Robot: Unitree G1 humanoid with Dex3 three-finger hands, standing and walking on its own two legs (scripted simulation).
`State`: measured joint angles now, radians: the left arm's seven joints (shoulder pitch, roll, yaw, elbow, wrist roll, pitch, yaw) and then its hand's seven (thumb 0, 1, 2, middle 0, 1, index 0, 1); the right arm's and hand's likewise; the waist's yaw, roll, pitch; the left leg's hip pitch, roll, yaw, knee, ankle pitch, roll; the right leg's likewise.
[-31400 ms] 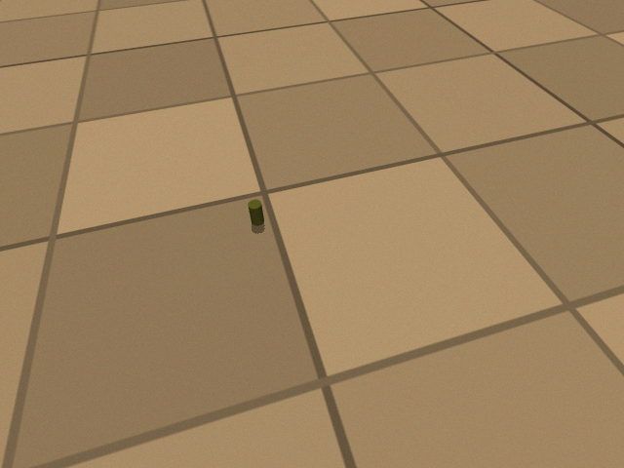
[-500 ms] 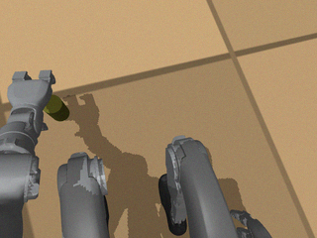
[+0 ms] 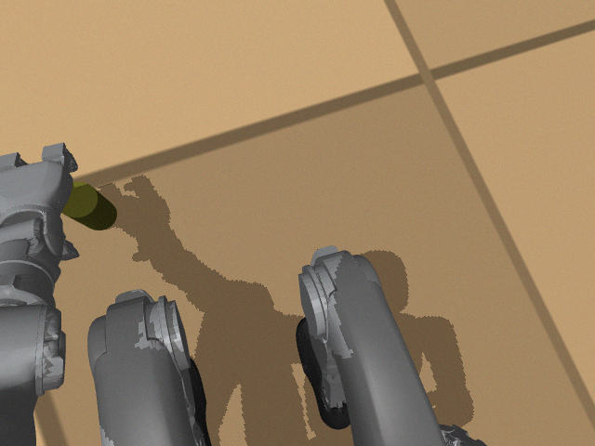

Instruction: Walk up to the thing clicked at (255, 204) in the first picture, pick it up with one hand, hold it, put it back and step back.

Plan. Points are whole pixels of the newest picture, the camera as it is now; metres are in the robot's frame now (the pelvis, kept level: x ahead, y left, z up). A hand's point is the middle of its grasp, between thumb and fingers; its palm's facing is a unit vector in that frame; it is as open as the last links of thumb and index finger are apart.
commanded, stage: close in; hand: left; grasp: from above
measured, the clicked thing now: (89, 207) +0.49 +0.25 -0.28
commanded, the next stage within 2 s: rest palm in 0.06 s
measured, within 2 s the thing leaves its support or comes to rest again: neither
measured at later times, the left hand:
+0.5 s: hand (74, 211) +0.46 +0.25 -0.22, palm faces -0.45 -0.07 -0.89, open 13.6 cm
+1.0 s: hand (80, 211) +0.47 +0.25 -0.24, palm faces -0.46 -0.10 -0.88, open 13.6 cm
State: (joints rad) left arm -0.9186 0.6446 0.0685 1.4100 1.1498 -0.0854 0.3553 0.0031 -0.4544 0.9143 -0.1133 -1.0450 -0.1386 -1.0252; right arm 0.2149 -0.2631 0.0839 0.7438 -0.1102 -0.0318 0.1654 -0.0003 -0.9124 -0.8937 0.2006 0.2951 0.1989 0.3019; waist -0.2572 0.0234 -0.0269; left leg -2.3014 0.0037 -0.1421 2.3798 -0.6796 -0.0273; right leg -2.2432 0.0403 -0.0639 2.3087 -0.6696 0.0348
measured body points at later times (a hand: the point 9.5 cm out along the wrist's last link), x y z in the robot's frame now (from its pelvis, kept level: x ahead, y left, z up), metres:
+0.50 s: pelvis +0.00 +0.00 -0.02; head +0.25 +0.08 +0.35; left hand +0.48 +0.25 -0.17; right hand +0.05 -0.28 -0.10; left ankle +0.08 +0.13 -0.30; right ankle +0.10 -0.12 -0.30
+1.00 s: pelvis +0.00 +0.00 -0.03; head +0.27 +0.07 +0.33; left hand +0.49 +0.25 -0.19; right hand +0.01 -0.26 -0.11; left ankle +0.08 +0.13 -0.30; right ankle +0.10 -0.12 -0.30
